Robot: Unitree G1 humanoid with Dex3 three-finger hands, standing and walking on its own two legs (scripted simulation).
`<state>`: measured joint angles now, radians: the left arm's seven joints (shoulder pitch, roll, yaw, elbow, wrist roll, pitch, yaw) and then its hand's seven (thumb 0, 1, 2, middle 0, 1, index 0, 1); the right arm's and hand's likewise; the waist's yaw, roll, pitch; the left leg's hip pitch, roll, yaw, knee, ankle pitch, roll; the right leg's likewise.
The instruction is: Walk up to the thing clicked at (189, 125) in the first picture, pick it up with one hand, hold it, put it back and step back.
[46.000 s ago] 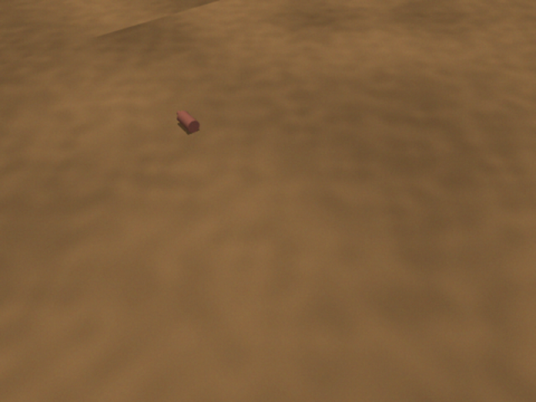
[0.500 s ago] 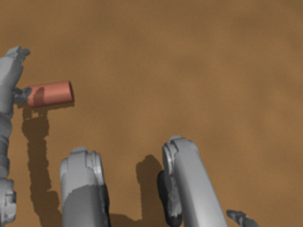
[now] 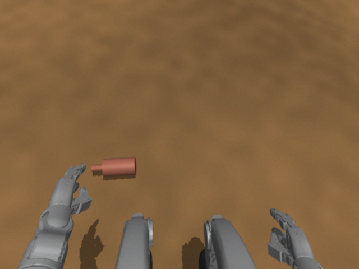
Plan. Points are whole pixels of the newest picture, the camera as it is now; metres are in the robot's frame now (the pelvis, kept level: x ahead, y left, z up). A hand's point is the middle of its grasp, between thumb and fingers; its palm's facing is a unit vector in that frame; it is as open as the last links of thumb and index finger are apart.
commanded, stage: home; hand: left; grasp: from above
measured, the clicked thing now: (114, 167) +0.55 +0.27 -0.54
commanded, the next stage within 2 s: none
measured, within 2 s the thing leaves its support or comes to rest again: neither
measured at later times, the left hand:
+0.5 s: hand (65, 226) +0.22 +0.19 +0.08, palm faces +0.12 -0.97 -0.21, open 7.4 cm
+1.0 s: hand (65, 233) +0.21 +0.19 +0.09, palm faces +0.10 -0.97 -0.21, open 7.4 cm
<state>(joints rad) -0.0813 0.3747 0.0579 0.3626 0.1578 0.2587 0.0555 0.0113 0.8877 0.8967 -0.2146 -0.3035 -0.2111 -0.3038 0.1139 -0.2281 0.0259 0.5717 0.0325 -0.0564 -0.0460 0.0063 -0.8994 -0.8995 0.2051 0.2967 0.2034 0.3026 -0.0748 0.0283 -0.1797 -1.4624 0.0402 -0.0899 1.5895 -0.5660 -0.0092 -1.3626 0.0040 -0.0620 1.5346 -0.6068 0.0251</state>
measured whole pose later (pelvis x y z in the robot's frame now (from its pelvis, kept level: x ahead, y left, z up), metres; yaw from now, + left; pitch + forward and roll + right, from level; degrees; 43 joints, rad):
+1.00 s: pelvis +0.06 +0.00 +0.13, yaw +3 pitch +9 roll -3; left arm 0.50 0.22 0.03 -0.12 -0.05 0.45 0.02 0.01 0.90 0.90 -0.20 -0.30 -0.20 -0.30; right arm 0.28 -0.22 0.03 0.54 0.00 -0.24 -0.19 0.01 -0.90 -0.90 0.21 0.30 0.21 0.30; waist -0.04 0.05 -0.15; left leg -0.70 0.04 -0.06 1.00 -0.46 -0.01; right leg -0.60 0.00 -0.06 0.93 -0.48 0.02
